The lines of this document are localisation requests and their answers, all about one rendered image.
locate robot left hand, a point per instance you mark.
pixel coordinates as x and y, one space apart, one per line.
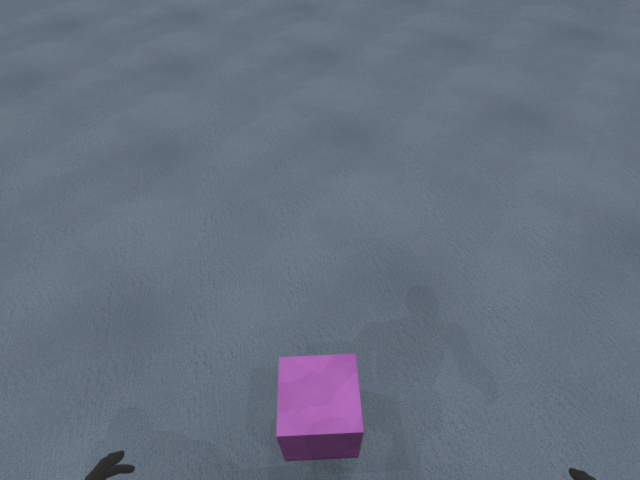
107 468

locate carton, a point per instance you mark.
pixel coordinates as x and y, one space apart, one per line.
318 407

